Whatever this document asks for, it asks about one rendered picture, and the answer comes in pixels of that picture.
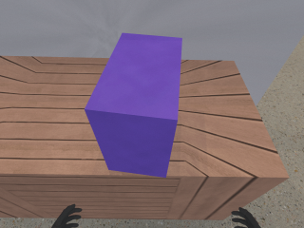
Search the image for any right robot hand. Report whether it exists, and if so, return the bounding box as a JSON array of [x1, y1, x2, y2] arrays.
[[231, 207, 261, 228]]

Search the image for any left robot hand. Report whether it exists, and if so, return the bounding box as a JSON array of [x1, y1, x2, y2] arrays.
[[51, 203, 82, 228]]

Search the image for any carton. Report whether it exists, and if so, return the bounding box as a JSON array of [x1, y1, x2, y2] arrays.
[[85, 32, 182, 178]]

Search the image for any pedestal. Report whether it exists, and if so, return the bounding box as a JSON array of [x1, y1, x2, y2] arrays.
[[0, 55, 289, 220]]

